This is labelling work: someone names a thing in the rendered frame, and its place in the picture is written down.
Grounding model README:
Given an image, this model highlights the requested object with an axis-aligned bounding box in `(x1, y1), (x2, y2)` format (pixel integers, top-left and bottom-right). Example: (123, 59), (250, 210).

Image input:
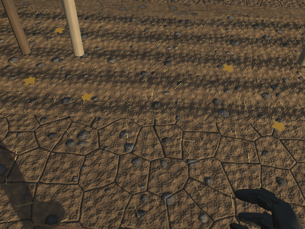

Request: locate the right robot hand
(230, 188), (304, 229)

